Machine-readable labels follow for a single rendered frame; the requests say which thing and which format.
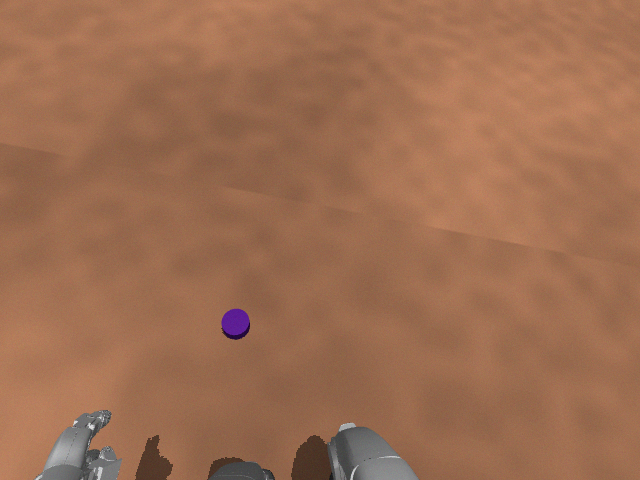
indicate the tin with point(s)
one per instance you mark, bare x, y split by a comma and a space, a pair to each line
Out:
235, 324

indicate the left robot hand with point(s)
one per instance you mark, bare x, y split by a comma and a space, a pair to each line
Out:
72, 447

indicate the left robot arm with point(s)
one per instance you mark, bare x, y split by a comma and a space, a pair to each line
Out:
62, 472

